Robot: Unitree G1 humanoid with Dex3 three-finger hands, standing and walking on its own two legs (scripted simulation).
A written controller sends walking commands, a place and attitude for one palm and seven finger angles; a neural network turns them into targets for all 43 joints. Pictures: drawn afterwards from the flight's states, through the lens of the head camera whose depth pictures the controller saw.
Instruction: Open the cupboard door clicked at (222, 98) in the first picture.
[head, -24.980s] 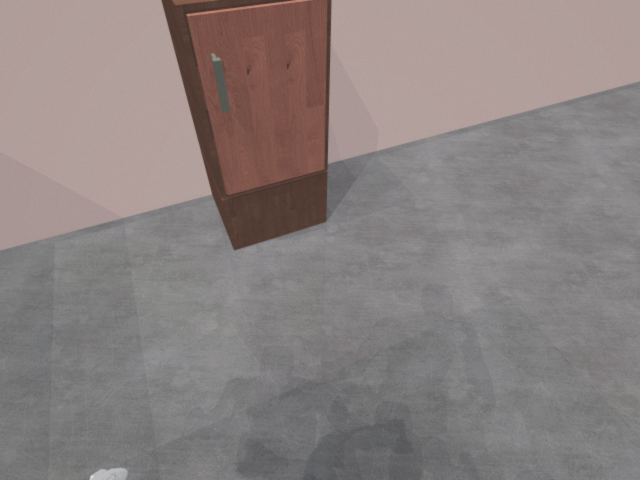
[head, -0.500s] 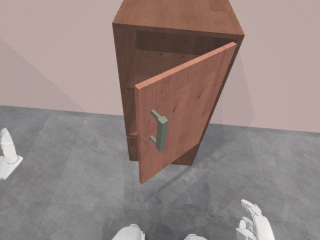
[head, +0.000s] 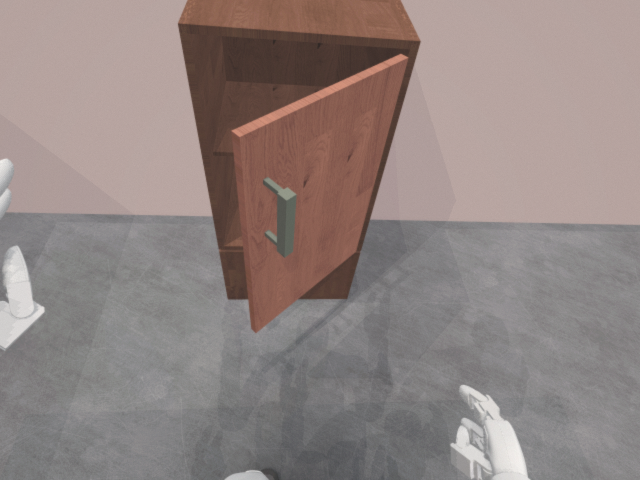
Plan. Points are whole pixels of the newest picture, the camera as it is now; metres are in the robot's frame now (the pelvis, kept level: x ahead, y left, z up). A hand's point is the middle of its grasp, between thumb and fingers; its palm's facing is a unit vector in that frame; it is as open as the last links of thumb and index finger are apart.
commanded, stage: stop stepping back and stand still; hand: left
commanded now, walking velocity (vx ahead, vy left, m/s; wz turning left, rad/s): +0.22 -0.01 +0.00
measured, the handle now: (277, 218) +0.51 +0.09 -0.02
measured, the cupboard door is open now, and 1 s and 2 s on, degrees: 42 42 42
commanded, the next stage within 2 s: let the arm hang, fingers relaxed in 0.64 s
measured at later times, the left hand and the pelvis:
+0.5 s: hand out of the picture +0.11 +0.26 +0.17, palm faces +0.50 -0.75 -0.43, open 7.4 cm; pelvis -0.07 -0.01 +0.00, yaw +3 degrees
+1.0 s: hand out of the picture -0.01 +0.18 -0.14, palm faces +0.08 -0.97 -0.23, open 7.4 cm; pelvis -0.09 -0.01 +0.00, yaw +8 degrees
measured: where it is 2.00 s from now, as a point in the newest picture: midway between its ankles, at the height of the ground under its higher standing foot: outside the picture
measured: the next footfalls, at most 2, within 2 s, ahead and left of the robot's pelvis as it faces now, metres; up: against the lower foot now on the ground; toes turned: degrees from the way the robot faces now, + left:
left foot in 0.38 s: -0.03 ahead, +0.11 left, +0.00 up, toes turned +5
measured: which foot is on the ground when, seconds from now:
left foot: down 0.00-0.14, up 0.16-0.36, down 0.38-1.00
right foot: down 0.00-1.00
